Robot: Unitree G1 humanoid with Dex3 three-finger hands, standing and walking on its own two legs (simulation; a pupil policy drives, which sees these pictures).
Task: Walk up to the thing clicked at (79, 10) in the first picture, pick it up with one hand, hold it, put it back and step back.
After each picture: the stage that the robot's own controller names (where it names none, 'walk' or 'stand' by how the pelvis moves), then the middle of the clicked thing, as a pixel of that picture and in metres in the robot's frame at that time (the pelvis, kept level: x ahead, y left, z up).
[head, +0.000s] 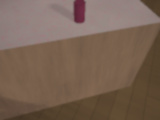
stand; (79, 11) +0.83 +0.03 +0.01
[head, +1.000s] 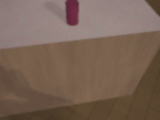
rise first; (72, 12) +0.74 +0.09 +0.04
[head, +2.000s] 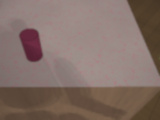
stand; (32, 45) +0.47 +0.21 +0.05
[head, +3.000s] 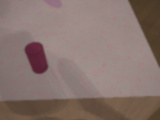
stand; (37, 58) +0.44 +0.19 +0.03
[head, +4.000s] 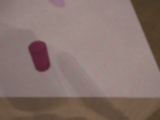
stand; (40, 57) +0.46 +0.18 +0.01
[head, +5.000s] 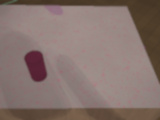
stand; (36, 66) +0.42 +0.19 +0.01
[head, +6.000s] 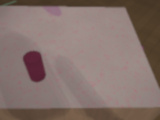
stand; (35, 67) +0.42 +0.20 +0.01
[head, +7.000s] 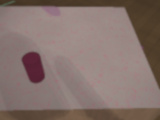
stand; (34, 68) +0.42 +0.20 +0.01
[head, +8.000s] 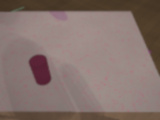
rise first; (40, 70) +0.41 +0.20 +0.01
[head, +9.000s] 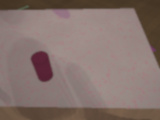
go down; (42, 67) +0.42 +0.20 +0.01
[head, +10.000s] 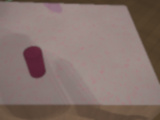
go down; (35, 62) +0.43 +0.19 +0.02
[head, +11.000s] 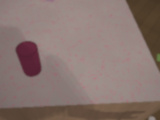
go down; (29, 59) +0.42 +0.18 +0.05
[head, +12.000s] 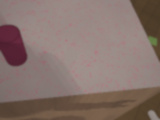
close in; (12, 47) +0.42 +0.19 +0.08
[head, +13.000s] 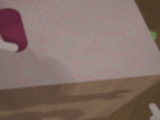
close; (12, 32) +0.46 +0.18 +0.10
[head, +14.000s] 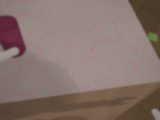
lift; (10, 37) +0.46 +0.19 +0.09
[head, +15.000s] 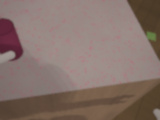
lift; (7, 41) +0.44 +0.20 +0.09
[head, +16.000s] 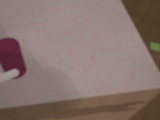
lift; (11, 59) +0.39 +0.20 +0.08
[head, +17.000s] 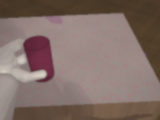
lift; (40, 59) +0.32 +0.13 +0.20
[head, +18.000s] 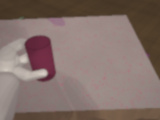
hold; (41, 59) +0.32 +0.13 +0.19
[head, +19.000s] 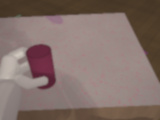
crouch; (42, 67) +0.32 +0.13 +0.16
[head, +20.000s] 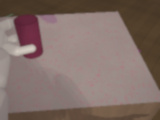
crouch; (29, 37) +0.40 +0.16 +0.21
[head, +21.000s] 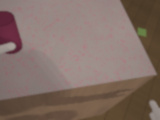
lower; (7, 33) +0.48 +0.18 +0.07
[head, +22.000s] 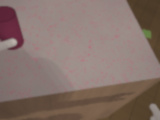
lower; (8, 29) +0.48 +0.19 +0.09
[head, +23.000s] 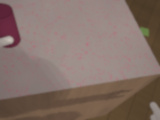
lower; (5, 27) +0.49 +0.19 +0.09
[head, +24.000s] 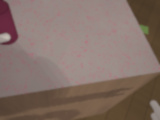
lower; (2, 23) +0.49 +0.19 +0.09
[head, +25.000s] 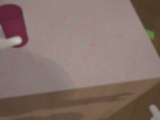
loosen; (14, 27) +0.49 +0.18 +0.09
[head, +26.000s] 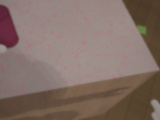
withdraw; (2, 28) +0.49 +0.19 +0.09
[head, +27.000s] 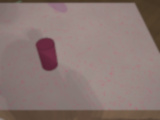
sink last; (47, 55) +0.45 +0.16 +0.06
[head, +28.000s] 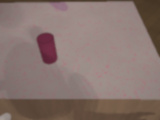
stand; (47, 49) +0.49 +0.18 +0.06
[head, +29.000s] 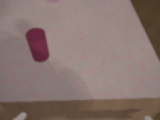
stand; (38, 45) +0.47 +0.18 +0.07
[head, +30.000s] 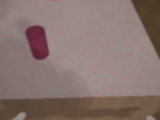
stand; (38, 43) +0.48 +0.18 +0.07
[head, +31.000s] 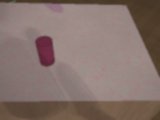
stand; (45, 51) +0.49 +0.17 +0.03
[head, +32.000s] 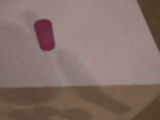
walk; (45, 36) +0.52 +0.16 +0.03
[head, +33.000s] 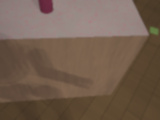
walk; out of the picture +0.74 +0.19 +0.03
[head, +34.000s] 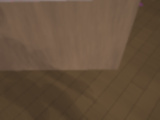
stand; out of the picture +1.08 +0.19 +0.03
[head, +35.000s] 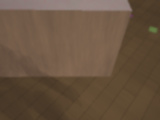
stand; out of the picture +1.10 +0.18 +0.01
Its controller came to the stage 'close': yes
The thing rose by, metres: 0.20
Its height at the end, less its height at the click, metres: +0.00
